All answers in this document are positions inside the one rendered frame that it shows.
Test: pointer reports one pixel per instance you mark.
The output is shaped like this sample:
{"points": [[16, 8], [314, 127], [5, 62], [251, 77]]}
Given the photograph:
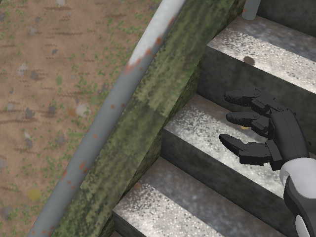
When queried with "stairs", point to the stairs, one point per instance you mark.
{"points": [[198, 187]]}

